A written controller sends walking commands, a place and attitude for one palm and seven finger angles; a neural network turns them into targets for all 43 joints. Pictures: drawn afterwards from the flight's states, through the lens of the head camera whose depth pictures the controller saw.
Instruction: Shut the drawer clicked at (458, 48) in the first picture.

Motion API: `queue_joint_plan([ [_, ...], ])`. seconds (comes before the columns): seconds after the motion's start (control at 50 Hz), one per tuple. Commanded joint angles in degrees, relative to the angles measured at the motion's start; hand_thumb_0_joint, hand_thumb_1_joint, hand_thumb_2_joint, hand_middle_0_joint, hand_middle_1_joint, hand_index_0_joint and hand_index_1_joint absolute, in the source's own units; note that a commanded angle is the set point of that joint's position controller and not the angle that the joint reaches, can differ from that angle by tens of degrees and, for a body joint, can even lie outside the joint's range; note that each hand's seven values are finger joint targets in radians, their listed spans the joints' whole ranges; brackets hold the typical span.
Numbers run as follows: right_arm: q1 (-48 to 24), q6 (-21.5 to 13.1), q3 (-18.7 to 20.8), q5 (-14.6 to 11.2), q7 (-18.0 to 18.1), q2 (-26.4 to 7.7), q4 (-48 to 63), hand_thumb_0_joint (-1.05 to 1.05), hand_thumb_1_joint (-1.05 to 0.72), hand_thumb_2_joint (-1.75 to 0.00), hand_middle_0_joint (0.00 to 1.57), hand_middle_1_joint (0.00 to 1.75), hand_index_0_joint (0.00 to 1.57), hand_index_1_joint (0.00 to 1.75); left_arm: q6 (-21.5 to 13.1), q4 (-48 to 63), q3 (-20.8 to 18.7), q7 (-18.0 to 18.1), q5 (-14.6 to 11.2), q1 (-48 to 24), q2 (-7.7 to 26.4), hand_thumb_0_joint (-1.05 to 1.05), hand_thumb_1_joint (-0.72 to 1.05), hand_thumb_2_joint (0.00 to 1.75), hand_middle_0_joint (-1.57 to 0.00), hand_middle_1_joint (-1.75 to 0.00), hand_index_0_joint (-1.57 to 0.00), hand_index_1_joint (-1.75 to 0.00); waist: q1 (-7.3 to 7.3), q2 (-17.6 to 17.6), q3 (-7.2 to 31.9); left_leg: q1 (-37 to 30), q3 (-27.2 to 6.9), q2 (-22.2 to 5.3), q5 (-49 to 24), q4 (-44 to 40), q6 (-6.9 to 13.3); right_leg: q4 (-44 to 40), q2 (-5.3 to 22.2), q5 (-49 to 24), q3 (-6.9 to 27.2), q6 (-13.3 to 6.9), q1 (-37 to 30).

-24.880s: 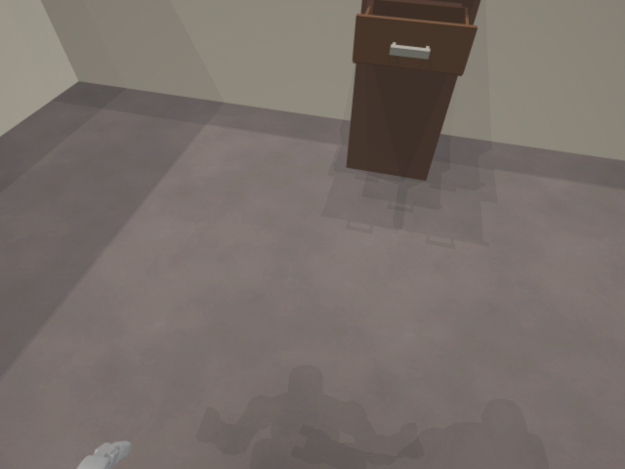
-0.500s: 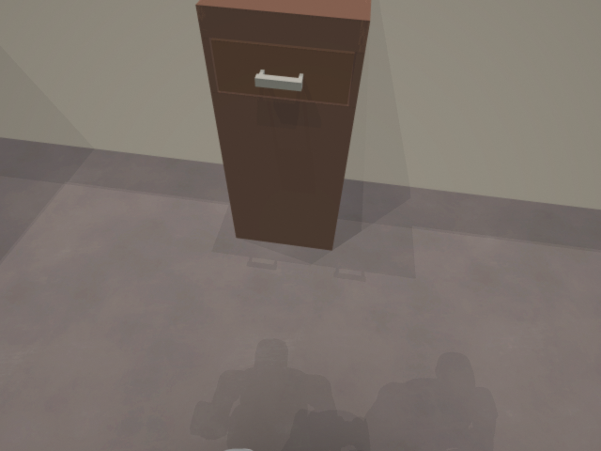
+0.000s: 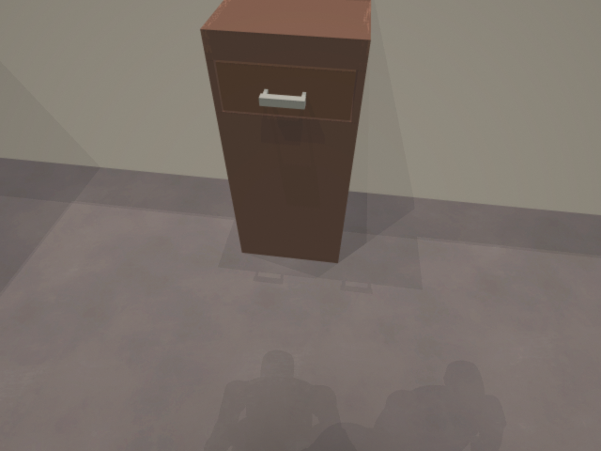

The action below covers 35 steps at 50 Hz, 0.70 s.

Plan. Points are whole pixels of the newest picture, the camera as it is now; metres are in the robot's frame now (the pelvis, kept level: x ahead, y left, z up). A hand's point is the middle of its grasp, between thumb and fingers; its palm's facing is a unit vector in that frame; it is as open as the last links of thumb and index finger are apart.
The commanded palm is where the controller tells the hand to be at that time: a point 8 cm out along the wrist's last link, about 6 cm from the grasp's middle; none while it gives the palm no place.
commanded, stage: let the arm hang, fingers relaxed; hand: left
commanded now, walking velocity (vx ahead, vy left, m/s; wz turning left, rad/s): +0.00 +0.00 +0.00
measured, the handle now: (283, 97) +0.94 +0.10 -0.02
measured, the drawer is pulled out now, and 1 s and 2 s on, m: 0.00 0.00 0.00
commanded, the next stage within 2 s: look to check the result in 0.24 s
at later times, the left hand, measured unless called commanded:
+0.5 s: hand out of the picture +0.02 +0.17 -0.17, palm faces +0.02 -0.98 -0.19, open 7.4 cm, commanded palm none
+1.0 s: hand out of the picture +0.04 +0.16 -0.17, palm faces +0.02 -0.98 -0.20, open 7.4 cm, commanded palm none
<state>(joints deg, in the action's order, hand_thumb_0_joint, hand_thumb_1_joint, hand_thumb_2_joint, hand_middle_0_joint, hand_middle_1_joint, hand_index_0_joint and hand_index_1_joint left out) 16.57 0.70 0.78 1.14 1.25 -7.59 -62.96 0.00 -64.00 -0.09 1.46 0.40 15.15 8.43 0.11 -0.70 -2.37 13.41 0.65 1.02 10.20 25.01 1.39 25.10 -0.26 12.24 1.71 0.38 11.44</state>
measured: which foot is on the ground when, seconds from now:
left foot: down 0.00-1.00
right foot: down 0.00-1.00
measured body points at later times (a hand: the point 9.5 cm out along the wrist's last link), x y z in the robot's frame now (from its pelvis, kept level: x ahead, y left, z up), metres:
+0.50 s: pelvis +0.02 +0.00 +0.00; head +0.04 -0.01 +0.45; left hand +0.02 +0.22 -0.16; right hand +0.00 -0.22 -0.16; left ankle +0.04 +0.10 -0.74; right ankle +0.02 -0.13 -0.74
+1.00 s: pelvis +0.03 -0.01 +0.00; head +0.05 -0.01 +0.45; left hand +0.04 +0.22 -0.16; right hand +0.03 -0.23 -0.16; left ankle +0.04 +0.10 -0.74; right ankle +0.02 -0.13 -0.74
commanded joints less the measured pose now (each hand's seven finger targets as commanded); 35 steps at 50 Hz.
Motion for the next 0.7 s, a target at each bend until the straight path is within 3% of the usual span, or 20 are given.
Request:
queue_joint_plan([
  [0.0, 3.9, -0.8, 1.1, -0.3, 0.6, -5.6, 0.9, 0.00, -0.90, -0.90, 0.20, 0.30, 0.20, 0.30, -0.6, 0.7, -1.3, 0.8, 0.3, 4.2, 6.1, 0.00, 0.90, 0.90, -0.20, -0.30, -0.20, -0.30, 0.16, -1.2, -3.1, -0.9, -5.5, -6.2, 3.1, -6.2, 0.8, -5.9, 4.3, 2.1, 3.5, -2.9, 4.5],
  [0.14, 4.1, -0.9, 1.1, -0.2, 0.7, -5.1, 0.2, 0.00, -0.90, -0.90, 0.20, 0.30, 0.20, 0.30, -0.8, 0.4, -1.5, 0.8, 0.3, 3.6, 5.5, 0.00, 0.90, 0.90, -0.20, -0.30, -0.20, -0.30, 0.46, 1.0, -2.3, -1.7, -4.9, -6.0, 2.1, -5.7, 0.7, -6.3, 4.5, 1.7, 3.8, -2.8, 3.8],
  [0.3, 3.6, -1.2, 1.3, -0.4, 1.0, -5.7, -0.2, 0.00, -0.90, -0.90, 0.20, 0.30, 0.20, 0.30, -0.9, 0.1, -1.7, 0.9, 0.2, 3.8, 5.7, 0.00, 0.90, 0.90, -0.20, -0.30, -0.20, -0.30, 0.22, -0.3, -0.5, -3.7, -4.8, -6.4, -2.5, -5.0, 0.8, -5.4, 4.4, -2.0, 3.7, -2.8, 2.2],
  [0.46, 3.5, -1.1, 1.1, -0.3, 1.0, -5.3, -0.9, 0.00, -0.90, -0.90, 0.20, 0.30, 0.20, 0.30, -0.8, -0.4, -1.6, 0.9, 0.2, 3.2, 5.7, 0.00, 0.90, 0.90, -0.20, -0.30, -0.20, -0.30, 0.40, 0.3, -2.3, -3.4, -4.4, -6.3, -1.9, -5.4, 0.6, -6.1, 4.6, -1.5, 3.6, -2.8, 2.3],
  [0.56, 3.2, -1.3, 1.2, -0.3, 1.0, -5.6, -0.9, 0.00, -0.90, -0.90, 0.20, 0.30, 0.20, 0.30, -1.1, -0.4, -1.7, 0.9, 0.2, 3.2, 6.0, 0.00, 0.90, 0.90, -0.20, -0.30, -0.20, -0.30, 0.45, 0.6, -0.3, -4.9, -4.0, -6.4, -3.9, -4.7, 0.6, -6.0, 4.8, -3.7, 3.9, -2.8, 1.3],
  [0.68, 2.5, -1.1, 1.2, -0.3, 1.0, -5.9, -1.1, 0.00, -0.90, -0.90, 0.20, 0.30, 0.20, 0.30, -1.0, -0.4, -1.7, 0.9, 0.1, 2.8, 6.1, 0.00, 0.90, 0.90, -0.20, -0.30, -0.20, -0.30, 0.51, 0.7, -1.7, -4.5, -4.0, -6.4, -3.0, -5.1, 0.4, -6.5, 4.6, -2.9, 4.1, -2.8, 1.7],
])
